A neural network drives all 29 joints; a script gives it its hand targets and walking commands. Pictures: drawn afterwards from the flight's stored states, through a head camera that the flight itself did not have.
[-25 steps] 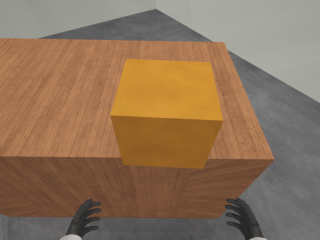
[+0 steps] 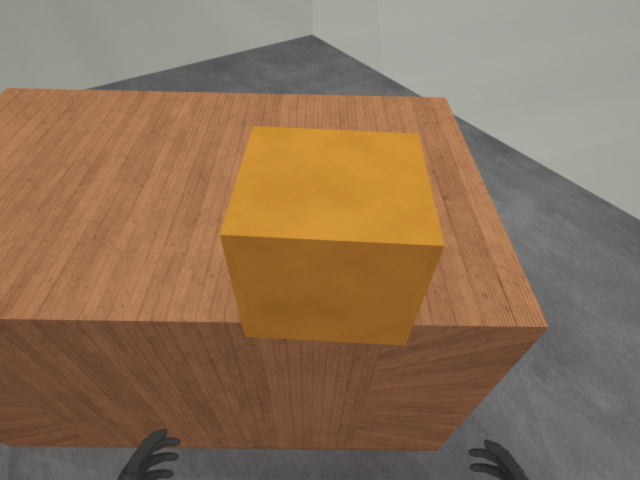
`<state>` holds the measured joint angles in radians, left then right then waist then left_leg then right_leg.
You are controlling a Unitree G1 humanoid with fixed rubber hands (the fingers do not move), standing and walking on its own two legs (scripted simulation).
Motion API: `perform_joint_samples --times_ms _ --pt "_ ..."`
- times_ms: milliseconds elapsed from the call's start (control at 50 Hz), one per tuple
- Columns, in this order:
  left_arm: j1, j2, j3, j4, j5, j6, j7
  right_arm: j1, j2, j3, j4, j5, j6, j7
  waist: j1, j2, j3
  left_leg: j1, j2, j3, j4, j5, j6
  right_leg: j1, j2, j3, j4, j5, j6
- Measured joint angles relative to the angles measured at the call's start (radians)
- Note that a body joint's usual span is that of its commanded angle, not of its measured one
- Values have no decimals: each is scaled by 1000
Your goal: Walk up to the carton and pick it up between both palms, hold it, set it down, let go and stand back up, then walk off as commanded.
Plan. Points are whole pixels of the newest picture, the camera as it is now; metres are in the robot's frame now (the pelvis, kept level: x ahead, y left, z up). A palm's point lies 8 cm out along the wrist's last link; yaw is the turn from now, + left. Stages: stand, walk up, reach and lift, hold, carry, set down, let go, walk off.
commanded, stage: stand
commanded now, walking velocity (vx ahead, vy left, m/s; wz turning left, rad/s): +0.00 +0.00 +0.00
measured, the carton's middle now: (329, 237) +0.43 +0.00 +0.06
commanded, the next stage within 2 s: walk off in 1.80 s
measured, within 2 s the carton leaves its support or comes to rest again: neither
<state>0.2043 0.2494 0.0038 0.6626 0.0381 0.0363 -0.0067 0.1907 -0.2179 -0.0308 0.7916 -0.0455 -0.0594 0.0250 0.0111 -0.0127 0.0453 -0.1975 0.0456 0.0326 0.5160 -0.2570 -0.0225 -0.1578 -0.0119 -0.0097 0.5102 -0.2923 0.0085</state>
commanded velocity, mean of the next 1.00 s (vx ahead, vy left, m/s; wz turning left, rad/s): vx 0.00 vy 0.00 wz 0.00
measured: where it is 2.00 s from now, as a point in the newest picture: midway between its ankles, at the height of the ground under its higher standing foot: outside the picture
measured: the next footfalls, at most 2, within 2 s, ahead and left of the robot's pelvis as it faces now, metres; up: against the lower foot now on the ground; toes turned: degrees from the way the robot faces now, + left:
none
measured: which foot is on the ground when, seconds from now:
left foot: down 0.00-1.00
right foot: down 0.00-1.00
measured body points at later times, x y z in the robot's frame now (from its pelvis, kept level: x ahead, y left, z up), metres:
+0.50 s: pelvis +0.02 +0.02 +0.00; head +0.01 +0.02 +0.45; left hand +0.09 +0.30 -0.13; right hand +0.10 -0.27 -0.13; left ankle +0.02 +0.13 -0.74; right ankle -0.01 -0.12 -0.74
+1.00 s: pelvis +0.01 +0.03 +0.01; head +0.01 +0.03 +0.46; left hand +0.08 +0.32 -0.13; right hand +0.09 -0.26 -0.13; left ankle +0.02 +0.13 -0.74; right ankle -0.01 -0.12 -0.74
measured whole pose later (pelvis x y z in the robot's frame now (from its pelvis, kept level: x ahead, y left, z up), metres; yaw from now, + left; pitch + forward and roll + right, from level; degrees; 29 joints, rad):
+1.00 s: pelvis +0.01 +0.03 +0.01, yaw +1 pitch -5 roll +0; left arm 0.16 0.31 0.02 1.07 0.02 -0.01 0.00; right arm 0.13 -0.30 -0.05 1.12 -0.02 -0.01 0.01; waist 0.00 0.00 0.07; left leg -0.09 -0.01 0.04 0.39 -0.21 0.02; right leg -0.04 -0.07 -0.01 0.35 -0.23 0.06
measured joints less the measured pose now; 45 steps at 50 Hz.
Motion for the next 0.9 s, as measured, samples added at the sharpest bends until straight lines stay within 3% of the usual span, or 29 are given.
perform_joint_samples --times_ms 180,360,900 --pt "37 76 45 182 6 -42 -12 37 -102 -34 145 7 36 -6 -6 15 -11 6 -8 -9 17 -27 7 20 -8 -10 -2 -21 6" --pt "21 79 30 299 -4 -45 -1 6 -106 -22 238 12 48 -11 -6 18 1 54 -19 -5 -28 -17 15 71 -18 -8 -53 -7 16" --pt "-45 57 17 395 -13 -50 10 -65 -79 -16 315 21 45 -19 -8 14 20 104 -52 4 -123 38 42 122 -49 -3 -151 51 44"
